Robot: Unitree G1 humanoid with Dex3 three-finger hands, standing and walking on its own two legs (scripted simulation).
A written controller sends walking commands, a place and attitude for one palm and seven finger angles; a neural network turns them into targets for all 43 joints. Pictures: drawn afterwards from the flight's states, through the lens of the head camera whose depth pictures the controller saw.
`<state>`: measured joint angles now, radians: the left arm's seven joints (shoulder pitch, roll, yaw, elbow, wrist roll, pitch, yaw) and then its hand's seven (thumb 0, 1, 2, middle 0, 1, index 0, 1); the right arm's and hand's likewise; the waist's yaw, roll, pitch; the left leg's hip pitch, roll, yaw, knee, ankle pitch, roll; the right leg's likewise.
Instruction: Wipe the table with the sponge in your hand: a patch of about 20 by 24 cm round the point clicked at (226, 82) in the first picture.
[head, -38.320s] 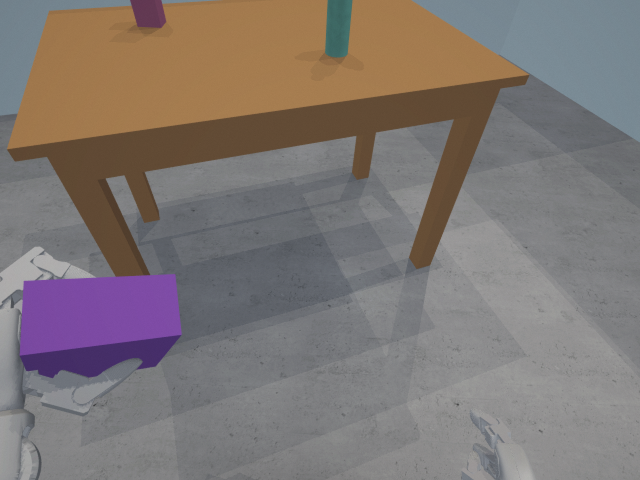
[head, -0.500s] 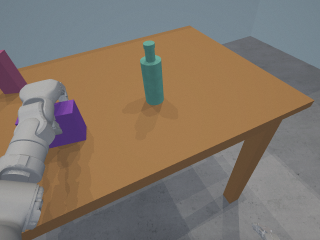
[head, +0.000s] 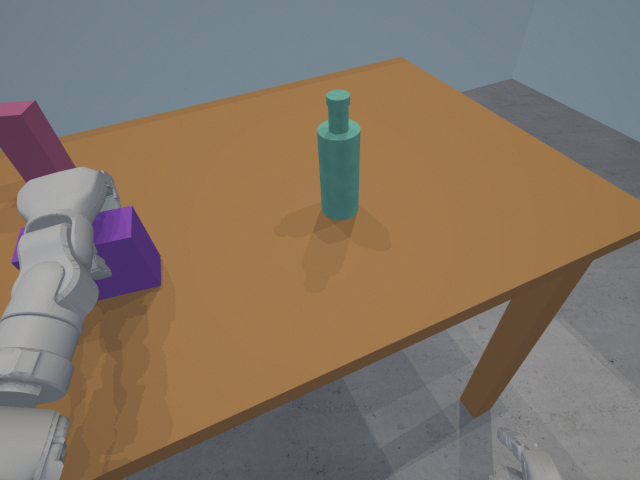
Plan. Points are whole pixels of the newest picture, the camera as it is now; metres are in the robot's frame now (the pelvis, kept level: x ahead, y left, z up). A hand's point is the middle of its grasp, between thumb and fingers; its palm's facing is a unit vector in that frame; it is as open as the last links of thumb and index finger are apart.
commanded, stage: slide back across to the first lane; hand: left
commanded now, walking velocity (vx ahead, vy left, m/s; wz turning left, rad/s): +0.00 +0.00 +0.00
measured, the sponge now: (101, 266) +0.36 +0.33 +0.09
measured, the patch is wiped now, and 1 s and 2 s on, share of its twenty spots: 1.00 1.00 1.00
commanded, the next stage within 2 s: wipe back along the first lane in 0.16 s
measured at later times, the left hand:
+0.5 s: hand (52, 249) +0.33 +0.35 +0.15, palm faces +0.06 -0.03 -1.00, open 9.8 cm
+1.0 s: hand (54, 277) +0.29 +0.32 +0.15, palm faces +0.14 -0.06 -0.99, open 9.8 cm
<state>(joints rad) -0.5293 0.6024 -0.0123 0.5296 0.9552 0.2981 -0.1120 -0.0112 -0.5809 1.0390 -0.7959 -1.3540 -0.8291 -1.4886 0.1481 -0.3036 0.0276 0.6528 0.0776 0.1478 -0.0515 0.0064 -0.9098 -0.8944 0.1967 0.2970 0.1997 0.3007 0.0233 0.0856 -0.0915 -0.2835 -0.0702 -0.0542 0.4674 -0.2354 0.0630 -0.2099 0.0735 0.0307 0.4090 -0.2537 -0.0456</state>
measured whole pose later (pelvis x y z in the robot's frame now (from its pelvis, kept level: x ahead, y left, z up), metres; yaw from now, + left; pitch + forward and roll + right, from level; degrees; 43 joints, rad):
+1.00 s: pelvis -0.01 +0.04 +0.00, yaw +0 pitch +1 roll -2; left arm -0.20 0.51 -0.10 -0.03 0.94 0.51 -0.09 0.00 -0.51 1.00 -0.70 -1.46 -0.79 -1.50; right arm 0.04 -0.28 0.07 0.62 0.07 0.13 0.00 0.01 -0.91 -0.89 0.20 0.30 0.20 0.30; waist 0.11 0.12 -0.09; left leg -0.23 -0.12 -0.05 0.43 -0.21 0.11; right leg -0.16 0.03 0.04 0.39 -0.25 -0.02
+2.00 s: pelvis -0.01 +0.00 -0.01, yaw -1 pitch -1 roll -1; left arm 0.25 0.54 0.01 -0.50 0.84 0.54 -0.05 0.00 -0.50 1.00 -0.68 -1.51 -0.80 -1.48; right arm 0.04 -0.28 0.09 0.57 0.07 0.15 -0.02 0.01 -0.91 -0.89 0.20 0.30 0.19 0.29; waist 0.11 0.11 -0.09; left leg -0.25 -0.07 -0.03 0.55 -0.28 0.06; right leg -0.18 0.08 0.04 0.50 -0.30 -0.04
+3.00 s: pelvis -0.03 -0.01 +0.00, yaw +0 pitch -3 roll +0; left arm 0.04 0.61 -0.01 -0.44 0.75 0.59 -0.12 0.00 -0.55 1.02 -0.77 -1.45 -0.88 -1.42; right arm 0.02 -0.27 0.10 0.62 0.08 0.11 -0.07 0.01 -0.91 -0.89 0.20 0.30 0.17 0.28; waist 0.15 0.12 -0.04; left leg -0.20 -0.06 -0.05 0.49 -0.23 0.04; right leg -0.15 0.08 0.03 0.47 -0.26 -0.06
